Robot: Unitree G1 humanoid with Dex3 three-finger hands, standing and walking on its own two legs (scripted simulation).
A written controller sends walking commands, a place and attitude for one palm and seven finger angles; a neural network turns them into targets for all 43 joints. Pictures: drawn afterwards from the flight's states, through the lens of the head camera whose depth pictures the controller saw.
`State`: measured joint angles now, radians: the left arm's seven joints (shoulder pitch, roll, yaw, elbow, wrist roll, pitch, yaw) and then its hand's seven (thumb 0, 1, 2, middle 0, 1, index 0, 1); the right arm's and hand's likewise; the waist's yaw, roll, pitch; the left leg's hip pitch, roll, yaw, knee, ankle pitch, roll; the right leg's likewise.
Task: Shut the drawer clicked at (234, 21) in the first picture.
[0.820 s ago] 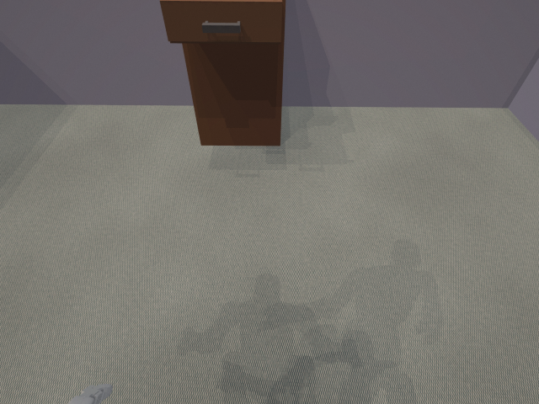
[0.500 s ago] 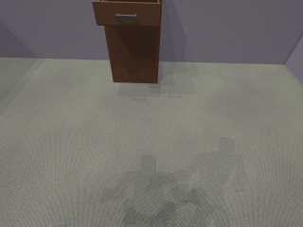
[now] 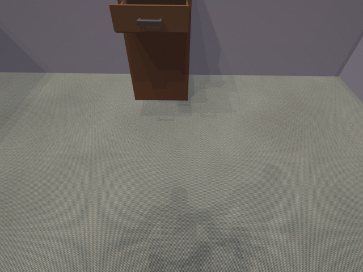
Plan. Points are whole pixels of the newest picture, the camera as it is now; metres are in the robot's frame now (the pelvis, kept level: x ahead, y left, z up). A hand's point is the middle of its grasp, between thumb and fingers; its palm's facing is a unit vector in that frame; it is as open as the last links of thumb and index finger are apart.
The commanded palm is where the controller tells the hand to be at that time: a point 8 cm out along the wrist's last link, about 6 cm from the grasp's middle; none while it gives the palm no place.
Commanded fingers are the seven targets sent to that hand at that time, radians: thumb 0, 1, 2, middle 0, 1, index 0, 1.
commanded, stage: look at it before walking up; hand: left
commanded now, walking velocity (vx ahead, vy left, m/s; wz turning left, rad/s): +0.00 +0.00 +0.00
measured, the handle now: (149, 21) +1.34 +0.26 +0.02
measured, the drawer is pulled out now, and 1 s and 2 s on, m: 0.29 0.29 0.29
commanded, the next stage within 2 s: walk to a spot facing it in 0.62 s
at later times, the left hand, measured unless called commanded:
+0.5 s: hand out of the picture +0.06 +0.24 -0.16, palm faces -0.02 -0.95 -0.32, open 7.4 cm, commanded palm none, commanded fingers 0.00 0.90 0.90 -0.20 -0.30 -0.20 -0.30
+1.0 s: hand out of the picture +0.04 +0.22 -0.19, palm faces +0.05 -0.98 -0.20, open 7.4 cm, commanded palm none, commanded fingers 0.00 0.90 0.90 -0.20 -0.30 -0.20 -0.30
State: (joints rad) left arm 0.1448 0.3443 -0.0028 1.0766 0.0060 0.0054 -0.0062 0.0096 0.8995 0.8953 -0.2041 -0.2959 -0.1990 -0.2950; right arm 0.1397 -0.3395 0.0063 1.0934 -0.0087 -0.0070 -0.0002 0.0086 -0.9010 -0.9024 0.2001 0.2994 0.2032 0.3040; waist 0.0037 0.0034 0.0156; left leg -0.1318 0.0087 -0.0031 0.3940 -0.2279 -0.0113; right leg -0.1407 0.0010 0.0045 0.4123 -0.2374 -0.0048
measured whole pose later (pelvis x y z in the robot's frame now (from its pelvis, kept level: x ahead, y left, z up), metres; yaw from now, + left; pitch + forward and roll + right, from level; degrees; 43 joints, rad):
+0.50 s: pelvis +0.00 +0.00 +0.00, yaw +0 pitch -2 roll +0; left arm 0.15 0.34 -0.01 1.09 0.01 0.00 -0.01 0.01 0.90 0.90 -0.20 -0.30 -0.20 -0.30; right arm 0.14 -0.33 0.01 1.11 -0.01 -0.01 0.00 0.01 -0.90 -0.90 0.20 0.30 0.20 0.30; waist 0.00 0.00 0.02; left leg -0.14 0.01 0.00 0.38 -0.21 -0.02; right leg -0.15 0.01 0.00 0.39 -0.22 -0.01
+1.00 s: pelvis +0.05 +0.02 -0.01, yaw +2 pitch +0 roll -2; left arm 0.32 0.24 0.01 1.09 0.02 0.00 -0.01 0.01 0.90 0.90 -0.20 -0.30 -0.20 -0.29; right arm 0.30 -0.23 0.00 1.11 -0.02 0.00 0.01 0.01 -0.90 -0.90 0.20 0.30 0.20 0.30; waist 0.01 0.00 -0.04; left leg -0.21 0.03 0.04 0.58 -0.38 0.02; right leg -0.13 0.00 -0.03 0.48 -0.35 0.01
